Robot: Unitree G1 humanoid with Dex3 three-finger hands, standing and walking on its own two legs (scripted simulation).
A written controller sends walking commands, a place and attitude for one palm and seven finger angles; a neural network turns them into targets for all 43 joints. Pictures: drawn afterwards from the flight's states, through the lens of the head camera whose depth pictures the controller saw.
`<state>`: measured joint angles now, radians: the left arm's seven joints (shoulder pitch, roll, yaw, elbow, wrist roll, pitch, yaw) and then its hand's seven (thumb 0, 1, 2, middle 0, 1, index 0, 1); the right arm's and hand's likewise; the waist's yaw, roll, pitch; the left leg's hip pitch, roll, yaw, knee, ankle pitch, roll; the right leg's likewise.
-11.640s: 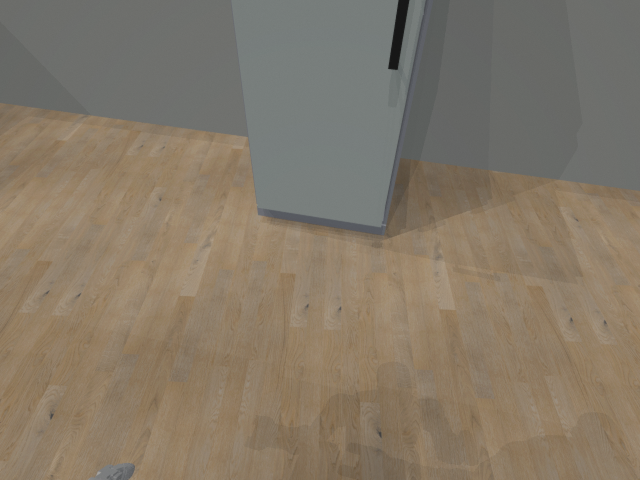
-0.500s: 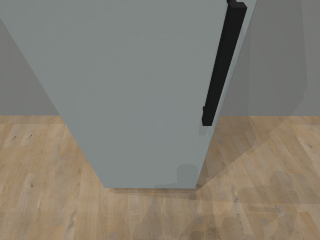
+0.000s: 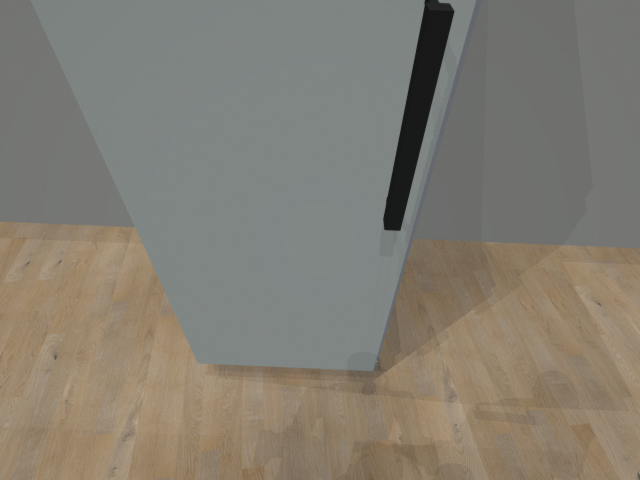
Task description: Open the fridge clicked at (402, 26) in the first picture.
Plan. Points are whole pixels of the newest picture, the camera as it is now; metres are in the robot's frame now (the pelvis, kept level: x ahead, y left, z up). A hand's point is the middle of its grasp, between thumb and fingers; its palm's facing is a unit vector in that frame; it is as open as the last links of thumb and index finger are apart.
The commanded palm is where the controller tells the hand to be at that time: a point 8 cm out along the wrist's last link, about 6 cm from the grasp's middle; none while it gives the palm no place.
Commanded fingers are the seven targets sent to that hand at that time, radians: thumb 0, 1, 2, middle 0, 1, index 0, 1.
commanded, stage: come to a stop and stand still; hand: right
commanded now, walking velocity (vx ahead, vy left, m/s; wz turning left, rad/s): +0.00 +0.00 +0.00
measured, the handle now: (408, 131) +0.54 -0.08 +0.18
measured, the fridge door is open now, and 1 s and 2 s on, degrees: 0 0 0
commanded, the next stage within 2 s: look again from close up in 0.80 s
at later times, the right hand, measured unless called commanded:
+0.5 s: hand out of the picture -0.08 -0.18 -0.17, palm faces +0.03 +0.98 -0.18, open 7.4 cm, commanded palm none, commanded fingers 0.00 -0.90 -0.90 0.20 0.30 0.20 0.30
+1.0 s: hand out of the picture -0.04 -0.16 -0.17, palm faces +0.03 +0.98 -0.17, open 7.4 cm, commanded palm none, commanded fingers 0.00 -0.90 -0.90 0.20 0.30 0.20 0.30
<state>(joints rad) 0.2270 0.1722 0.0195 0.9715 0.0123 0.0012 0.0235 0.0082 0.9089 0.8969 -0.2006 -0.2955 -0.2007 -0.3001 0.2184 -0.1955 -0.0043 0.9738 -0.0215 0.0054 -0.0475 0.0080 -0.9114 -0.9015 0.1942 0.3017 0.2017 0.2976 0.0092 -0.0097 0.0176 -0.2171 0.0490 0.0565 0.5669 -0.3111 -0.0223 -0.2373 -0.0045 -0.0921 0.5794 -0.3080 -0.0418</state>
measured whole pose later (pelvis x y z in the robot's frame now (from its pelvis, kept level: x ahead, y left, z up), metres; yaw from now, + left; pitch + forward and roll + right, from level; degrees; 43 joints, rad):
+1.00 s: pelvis -0.04 +0.00 +0.01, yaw -1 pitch -2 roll +0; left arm 0.31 0.14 0.01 1.10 0.01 -0.01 0.02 0.01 0.91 0.90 -0.20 -0.30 -0.20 -0.30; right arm 0.33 -0.14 0.01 1.07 -0.02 -0.01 -0.03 0.01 -0.91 -0.90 0.19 0.30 0.20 0.30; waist 0.01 0.01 0.00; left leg -0.24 0.04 0.04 0.47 -0.20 -0.01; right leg -0.25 0.01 -0.08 0.46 -0.18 -0.04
